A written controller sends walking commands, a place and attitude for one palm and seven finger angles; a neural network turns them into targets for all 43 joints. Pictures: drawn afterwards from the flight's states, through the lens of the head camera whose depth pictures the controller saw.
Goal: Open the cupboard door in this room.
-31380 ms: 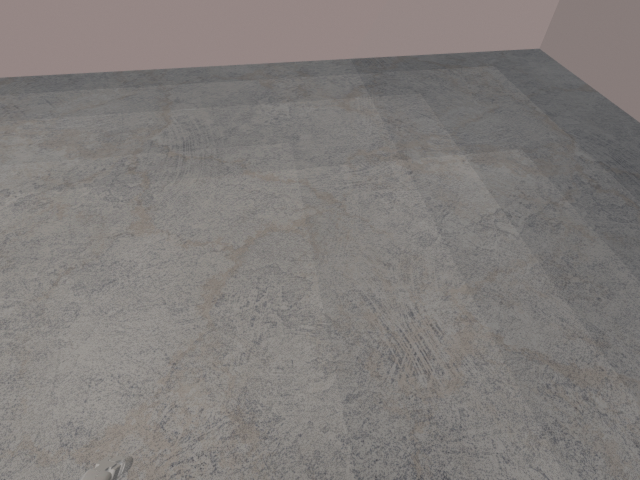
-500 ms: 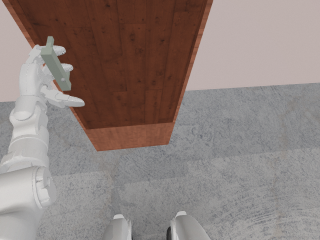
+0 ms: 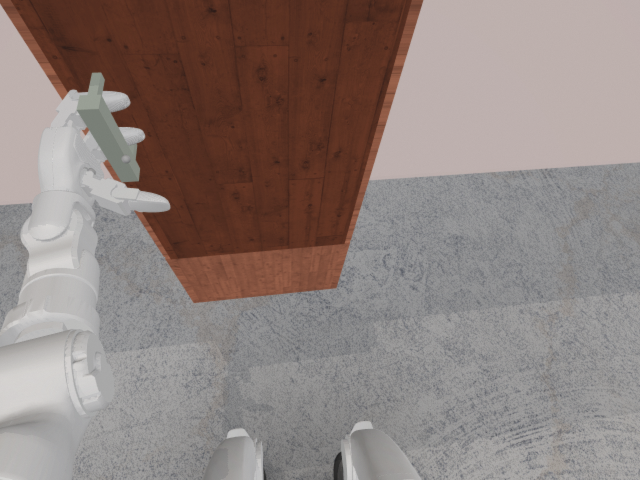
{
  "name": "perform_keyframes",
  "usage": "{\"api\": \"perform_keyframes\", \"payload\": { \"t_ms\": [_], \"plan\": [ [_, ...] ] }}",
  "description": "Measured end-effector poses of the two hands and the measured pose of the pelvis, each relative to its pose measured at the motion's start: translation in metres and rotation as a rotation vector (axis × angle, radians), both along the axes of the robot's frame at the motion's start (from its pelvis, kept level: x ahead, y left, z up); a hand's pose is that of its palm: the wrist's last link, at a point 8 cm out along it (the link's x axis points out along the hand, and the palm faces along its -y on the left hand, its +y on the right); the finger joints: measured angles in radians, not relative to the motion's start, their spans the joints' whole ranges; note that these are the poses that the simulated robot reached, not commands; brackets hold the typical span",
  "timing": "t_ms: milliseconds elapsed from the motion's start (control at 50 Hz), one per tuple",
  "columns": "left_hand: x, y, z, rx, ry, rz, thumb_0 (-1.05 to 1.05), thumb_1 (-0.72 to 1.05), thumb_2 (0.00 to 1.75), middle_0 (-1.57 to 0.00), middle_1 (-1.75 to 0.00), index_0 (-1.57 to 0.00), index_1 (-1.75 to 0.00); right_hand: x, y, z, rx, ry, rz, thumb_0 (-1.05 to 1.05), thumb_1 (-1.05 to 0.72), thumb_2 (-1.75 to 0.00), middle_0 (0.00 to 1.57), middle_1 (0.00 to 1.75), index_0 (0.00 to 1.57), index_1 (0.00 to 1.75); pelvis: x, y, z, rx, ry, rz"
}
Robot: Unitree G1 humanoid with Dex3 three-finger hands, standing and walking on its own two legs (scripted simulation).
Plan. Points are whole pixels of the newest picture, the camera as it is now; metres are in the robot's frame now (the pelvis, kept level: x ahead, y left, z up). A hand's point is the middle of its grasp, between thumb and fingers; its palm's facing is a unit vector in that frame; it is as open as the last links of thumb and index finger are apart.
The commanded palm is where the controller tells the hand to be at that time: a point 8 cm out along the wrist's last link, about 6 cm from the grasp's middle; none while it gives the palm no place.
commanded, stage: close the thumb around the handle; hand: left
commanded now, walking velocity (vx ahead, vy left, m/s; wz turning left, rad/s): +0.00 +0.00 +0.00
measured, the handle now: (114, 130) +0.54 +0.23 +0.07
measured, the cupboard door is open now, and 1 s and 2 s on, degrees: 0 2 43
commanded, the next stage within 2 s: pull the door open along its arc in 0.66 s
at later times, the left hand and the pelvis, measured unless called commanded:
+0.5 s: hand (122, 161) +0.48 +0.21 +0.08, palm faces +0.07 -1.00 -0.01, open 6.8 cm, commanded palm +0.45 +0.25 +0.07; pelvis +0.00 +0.01 +0.00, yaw +0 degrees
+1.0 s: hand (128, 173) +0.46 +0.20 +0.08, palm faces +0.07 -1.00 +0.00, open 5.9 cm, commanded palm +0.41 +0.24 +0.07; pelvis +0.00 +0.00 +0.01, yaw -1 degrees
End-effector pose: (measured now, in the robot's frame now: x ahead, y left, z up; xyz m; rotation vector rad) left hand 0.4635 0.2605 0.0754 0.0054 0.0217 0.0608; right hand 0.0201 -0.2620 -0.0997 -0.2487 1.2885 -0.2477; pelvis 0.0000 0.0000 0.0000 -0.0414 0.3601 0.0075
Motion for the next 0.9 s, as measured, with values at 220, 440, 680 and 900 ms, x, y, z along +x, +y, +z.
{"api": "perform_keyframes", "payload": {
  "t_ms": [220,440,680,900],
  "plan": [
    [-0.003,0.005,0.001,0.006,-0.002,0.006,-0.01,-0.2,0.43,-0.32,-1.23,-0.32,-1.23,0.001,0.006,0.001,0.008,0.001,0.001,0.0,-0.91,-0.9,0.2,0.3,0.2,0.3,0.001,0.004,0.001,-0.003,-0.008,0.001],
    [-0.004,0.002,0.003,-0.006,-0.017,0.001,0.0,0.37,0.67,-0.36,-1.29,-0.36,-1.29,0.002,0.009,0.001,0.01,-0.006,0.002,0.0,-0.91,-0.9,0.2,0.3,0.2,0.3,0.001,0.006,0.002,-0.004,-0.01,-0.001],
    [-0.008,-0.003,0.001,-0.005,-0.021,-0.002,0.01,0.7,0.82,-0.35,-1.33,-0.35,-1.33,0.002,0.008,0.001,0.008,-0.013,0.005,0.0,-0.91,-0.9,0.2,0.3,0.2,0.3,-0.001,0.006,0.001,-0.003,-0.016,-0.001],
    [-0.011,-0.004,0.001,-0.002,-0.021,0.012,0.01,0.71,0.82,-0.34,-1.34,-0.34,-1.35,0.0,0.005,0.001,0.011,-0.02,-0.003,0.0,-0.91,-0.9,0.2,0.3,0.2,0.3,-0.002,0.003,0.002,0.0,-0.018,-0.006]
  ]
}}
